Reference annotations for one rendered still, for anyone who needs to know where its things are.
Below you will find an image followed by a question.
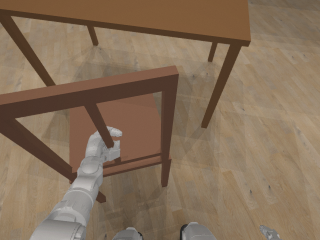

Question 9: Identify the table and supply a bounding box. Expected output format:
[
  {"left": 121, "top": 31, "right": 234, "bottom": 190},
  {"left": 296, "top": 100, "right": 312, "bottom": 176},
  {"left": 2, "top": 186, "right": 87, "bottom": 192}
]
[{"left": 0, "top": 0, "right": 251, "bottom": 129}]

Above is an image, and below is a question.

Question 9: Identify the right robot shin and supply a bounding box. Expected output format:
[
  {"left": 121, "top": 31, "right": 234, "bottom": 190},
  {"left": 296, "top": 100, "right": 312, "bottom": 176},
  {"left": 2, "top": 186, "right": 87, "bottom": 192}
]
[{"left": 186, "top": 222, "right": 198, "bottom": 228}]

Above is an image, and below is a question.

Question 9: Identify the left robot forearm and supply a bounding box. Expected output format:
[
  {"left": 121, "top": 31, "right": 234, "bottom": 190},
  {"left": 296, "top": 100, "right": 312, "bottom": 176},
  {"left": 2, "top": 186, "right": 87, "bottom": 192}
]
[{"left": 29, "top": 156, "right": 103, "bottom": 240}]

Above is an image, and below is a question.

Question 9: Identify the left robot upper arm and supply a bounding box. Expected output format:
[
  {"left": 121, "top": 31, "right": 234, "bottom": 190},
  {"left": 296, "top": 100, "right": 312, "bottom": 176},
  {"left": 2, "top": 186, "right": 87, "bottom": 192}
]
[{"left": 32, "top": 219, "right": 87, "bottom": 240}]

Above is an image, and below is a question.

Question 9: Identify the robot right thigh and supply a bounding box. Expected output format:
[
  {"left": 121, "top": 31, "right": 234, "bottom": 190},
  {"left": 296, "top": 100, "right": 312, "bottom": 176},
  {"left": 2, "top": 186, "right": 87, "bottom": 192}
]
[{"left": 182, "top": 224, "right": 217, "bottom": 240}]

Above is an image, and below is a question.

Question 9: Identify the chair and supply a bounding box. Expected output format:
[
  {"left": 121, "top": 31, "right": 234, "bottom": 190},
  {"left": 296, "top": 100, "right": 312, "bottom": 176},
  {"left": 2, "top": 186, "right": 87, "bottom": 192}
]
[{"left": 0, "top": 65, "right": 179, "bottom": 203}]

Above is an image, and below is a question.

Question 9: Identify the robot left hand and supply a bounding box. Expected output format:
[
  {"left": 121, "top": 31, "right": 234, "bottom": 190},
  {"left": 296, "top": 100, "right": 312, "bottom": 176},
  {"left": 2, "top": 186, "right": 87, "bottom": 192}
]
[{"left": 85, "top": 126, "right": 123, "bottom": 163}]

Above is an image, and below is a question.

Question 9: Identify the robot right hand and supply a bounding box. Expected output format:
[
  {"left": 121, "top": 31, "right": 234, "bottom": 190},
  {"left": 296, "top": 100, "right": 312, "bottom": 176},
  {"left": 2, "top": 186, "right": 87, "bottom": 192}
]
[{"left": 259, "top": 225, "right": 283, "bottom": 240}]

